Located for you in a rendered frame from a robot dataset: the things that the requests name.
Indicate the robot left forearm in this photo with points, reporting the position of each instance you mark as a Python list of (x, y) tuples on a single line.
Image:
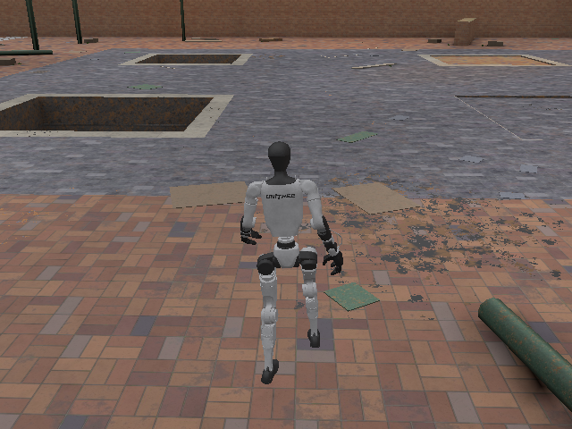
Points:
[(244, 232)]

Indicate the robot right hand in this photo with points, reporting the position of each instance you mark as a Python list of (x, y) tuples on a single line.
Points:
[(337, 261)]

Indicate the robot left hand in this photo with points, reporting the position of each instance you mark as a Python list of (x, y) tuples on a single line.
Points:
[(254, 234)]

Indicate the robot right upper arm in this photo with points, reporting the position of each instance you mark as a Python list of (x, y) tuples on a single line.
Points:
[(314, 203)]

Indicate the robot left shin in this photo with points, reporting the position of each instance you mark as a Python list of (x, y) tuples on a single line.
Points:
[(268, 338)]

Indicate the robot left upper arm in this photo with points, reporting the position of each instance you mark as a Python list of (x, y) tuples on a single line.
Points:
[(250, 205)]

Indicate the robot right forearm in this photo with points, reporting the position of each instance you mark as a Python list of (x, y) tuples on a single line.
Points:
[(327, 239)]

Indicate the humanoid robot head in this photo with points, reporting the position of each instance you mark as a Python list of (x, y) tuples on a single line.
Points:
[(279, 155)]

